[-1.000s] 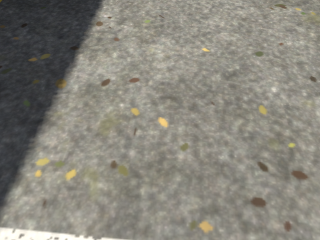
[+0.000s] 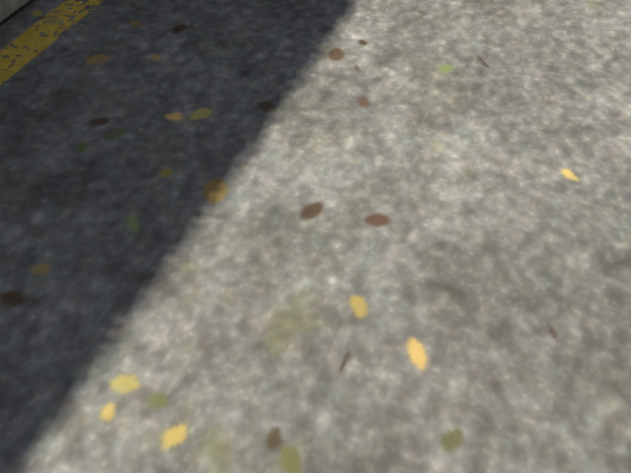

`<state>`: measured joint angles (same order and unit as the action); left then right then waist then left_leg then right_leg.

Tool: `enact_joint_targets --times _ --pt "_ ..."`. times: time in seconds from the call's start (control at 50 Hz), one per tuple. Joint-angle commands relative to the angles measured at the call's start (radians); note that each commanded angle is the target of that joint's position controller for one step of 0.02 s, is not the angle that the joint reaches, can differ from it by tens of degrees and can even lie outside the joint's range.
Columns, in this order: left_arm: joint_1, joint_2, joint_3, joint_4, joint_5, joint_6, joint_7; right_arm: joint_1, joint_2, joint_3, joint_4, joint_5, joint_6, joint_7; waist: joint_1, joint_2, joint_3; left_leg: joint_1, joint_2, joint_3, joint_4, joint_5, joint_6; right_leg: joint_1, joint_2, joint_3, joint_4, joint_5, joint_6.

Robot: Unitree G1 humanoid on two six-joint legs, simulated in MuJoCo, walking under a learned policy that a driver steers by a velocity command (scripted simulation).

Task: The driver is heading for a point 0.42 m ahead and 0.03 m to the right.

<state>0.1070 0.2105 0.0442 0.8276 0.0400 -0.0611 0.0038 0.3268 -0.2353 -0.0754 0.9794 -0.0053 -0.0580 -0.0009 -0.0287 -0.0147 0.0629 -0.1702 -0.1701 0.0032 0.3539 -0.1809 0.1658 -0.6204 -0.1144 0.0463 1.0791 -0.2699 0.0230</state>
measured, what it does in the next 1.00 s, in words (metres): walks ahead: right foot, then left foot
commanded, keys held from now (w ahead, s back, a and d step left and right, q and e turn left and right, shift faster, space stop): q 0.04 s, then no key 0.96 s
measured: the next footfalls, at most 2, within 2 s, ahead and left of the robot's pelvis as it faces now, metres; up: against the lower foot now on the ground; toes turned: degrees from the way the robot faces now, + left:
right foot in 0.28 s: +0.28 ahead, -0.11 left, +0.00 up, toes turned +7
left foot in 0.64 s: +0.16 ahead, +0.08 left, +0.00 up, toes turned +5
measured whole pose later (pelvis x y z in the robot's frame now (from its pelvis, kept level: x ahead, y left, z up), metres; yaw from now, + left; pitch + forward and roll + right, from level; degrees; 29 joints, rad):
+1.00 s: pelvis +0.17 -0.02 +0.00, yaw +7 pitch -2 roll +0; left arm 0.30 0.19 0.01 1.06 0.01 0.00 0.02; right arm 0.30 -0.17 0.01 1.08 -0.01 -0.02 -0.03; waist 0.02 -0.01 0.02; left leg -0.09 -0.05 -0.03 0.38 -0.27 0.03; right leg -0.24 0.02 -0.02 0.38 -0.11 -0.03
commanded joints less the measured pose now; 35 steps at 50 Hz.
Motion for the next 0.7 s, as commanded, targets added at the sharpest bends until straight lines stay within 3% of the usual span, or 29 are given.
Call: enact_joint_targets --times 0.02,0.1,0.18,0.22,0.24,0.26,0.28,0.3,0.32,0.34,0.36,0.38,0.4,0.44,0.56,0.6,0.64,0.66,0.68,0.7 --pt "0.067 0.071 0.013 -0.04 -0.002 0.026 0.001 0.043 -0.136 -0.023 -0.061 0.005 -0.007 -0.004 0.031 0.048 -0.052 -0.008 0.242 -0.181 -0.035 0.827 0.049 0.028 0.043 -0.07 -0.093 0.096 0.027" --pt "-0.048 0.075 0.002 -0.091 -0.015 0.032 0.0 0.107 -0.125 -0.018 -0.069 0.002 0.018 -0.016 -0.028 0.096 -0.082 0.111 0.233 -0.19 0.012 0.84 -0.019 -0.005 0.074 -0.078 -0.248 0.201 0.009" --pt "-0.092 0.085 -0.009 -0.106 -0.02 0.022 0.002 0.132 -0.113 -0.012 -0.075 -0.016 0.029 -0.032 -0.054 0.11 -0.078 0.207 0.259 -0.218 0.072 0.853 -0.027 0.026 0.109 -0.077 -0.392 0.195 -0.022" --pt "-0.003 0.112 -0.003 -0.078 -0.02 0.01 0.008 0.086 -0.124 -0.013 -0.092 -0.023 0.027 -0.036 -0.009 0.117 -0.088 0.182 0.267 -0.235 0.139 0.896 -0.043 0.167 0.132 -0.065 -0.483 0.15 -0.056" --pt "0.066 0.131 0.004 -0.055 -0.019 0.003 0.013 0.062 -0.138 -0.016 -0.1 -0.017 0.021 -0.035 0.024 0.117 -0.101 0.172 0.264 -0.246 0.194 0.909 -0.053 0.259 0.143 -0.064 -0.552 0.17 -0.075" --pt "0.154 0.138 0.008 -0.028 -0.016 -0.011 0.02 0.028 -0.148 -0.016 -0.106 -0.004 0.012 -0.031 0.082 0.087 -0.12 0.142 0.237 -0.231 0.299 0.849 -0.068 0.389 0.125 -0.057 -0.682 0.318 -0.096" --pt "0.248 0.181 0.015 -0.017 -0.005 -0.027 0.029 0.02 -0.118 -0.004 -0.142 0.011 -0.001 -0.025 0.109 -0.005 -0.219 0.016 0.183 -0.207 0.488 0.51 -0.089 0.616 -0.052 0.094 -0.649 0.749 -0.144" --pt "0.232 0.232 0.022 -0.036 -0.013 -0.016 0.024 0.196 -0.041 0.002 -0.124 0.036 0.008 -0.032 0.028 -0.225 -0.337 -0.171 0.0 -0.113 0.785 -0.437 -0.125 0.81 -0.341 0.375 -0.571 1.338 -0.337" --pt "0.219 0.192 0.017 -0.04 -0.041 0.001 0.014 0.228 -0.111 -0.008 -0.091 0.005 0.028 -0.038 0.021 -0.132 -0.379 -0.206 0.016 -0.139 0.875 -0.472 -0.12 0.723 -0.348 0.468 -0.635 1.14 -0.392" --pt "0.144 0.123 -0.001 -0.053 -0.044 0.006 0.011 0.157 -0.121 -0.011 -0.076 -0.016 0.045 -0.035 0.009 -0.024 -0.25 -0.214 0.051 -0.165 0.893 -0.395 -0.13 0.592 -0.279 0.378 -0.686 0.882 -0.36" --pt "0.077 0.077 -0.018 -0.061 -0.036 0.011 0.012 0.097 -0.104 -0.006 -0.087 -0.024 0.054 -0.028 -0.002 0.001 -0.165 -0.216 0.079 -0.156 0.825 -0.352 -0.14 0.49 -0.209 0.286 -0.737 0.69 -0.305" --pt "0.057 0.059 -0.029 -0.056 -0.028 0.014 0.016 0.07 -0.088 -0.001 -0.088 -0.022 0.067 -0.02 -0.011 -0.03 -0.123 -0.188 0.103 -0.153 0.75 -0.32 -0.153 0.428 -0.157 0.217 -0.782 0.579 -0.261" --pt "0.054 0.07 -0.029 -0.045 -0.023 0.018 0.02 0.084 -0.072 0.005 -0.077 -0.022 0.082 -0.012 -0.022 -0.084 -0.107 -0.134 0.108 -0.124 0.693 -0.29 -0.167 0.372 -0.106 0.154 -0.811 0.496 -0.232" --pt "0.073 0.094 -0.025 -0.021 -0.015 0.019 0.019 0.101 -0.055 0.014 -0.056 -0.016 0.099 -0.011 -0.026 -0.113 -0.117 -0.072 0.101 -0.076 0.568 -0.284 -0.178 0.35 -0.062 0.099 -0.82 0.413 -0.205" --pt "0.114 0.148 -0.006 0.015 -0.019 0.047 0.015 0.01 -0.06 0.028 -0.036 -0.009 0.112 -0.022 0.013 -0.141 -0.087 -0.026 0.129 -0.017 0.285 -0.231 -0.159 0.333 -0.071 0.166 -0.887 -0.089 -0.198" --pt "0.109 0.15 -0.003 0.023 -0.026 0.062 0.018 0.042 -0.044 0.035 -0.007 -0.009 0.1 -0.022 -0.006 -0.114 -0.068 0.052 0.13 0.006 0.147 -0.132 -0.133 0.278 -0.064 0.165 -0.887 -0.174 -0.17" --pt "0.141 0.13 -0.004 0.041 -0.03 0.068 0.017 0.037 -0.053 0.042 -0.001 -0.022 0.079 -0.027 0.0 -0.057 -0.029 0.104 0.189 -0.083 0.0 -0.074 -0.099 0.215 -0.045 0.158 -0.879 -0.228 -0.096" --pt "0.156 0.11 -0.007 0.039 -0.038 0.068 0.013 0.029 -0.09 0.039 -0.006 -0.028 0.068 -0.031 0.022 0.011 -0.022 0.06 0.275 -0.198 -0.056 -0.164 -0.071 0.22 -0.001 0.117 -0.834 -0.179 -0.061" --pt "0.143 0.082 -0.01 0.044 -0.047 0.068 0.008 -0.012 -0.073 0.048 0.008 -0.011 0.06 -0.029 0.05 0.108 0.026 -0.131 0.305 -0.241 -0.11 -0.282 -0.057 0.343 0.067 0.033 -0.79 -0.045 -0.048" --pt "0.147 0.074 -0.013 0.062 -0.04 0.065 0.004 -0.045 -0.044 0.058 0.009 -0.009 0.047 -0.028 0.066 0.119 0.02 -0.208 0.307 -0.246 -0.157 -0.311 -0.076 0.467 0.068 0.025 -0.742 0.062 -0.05"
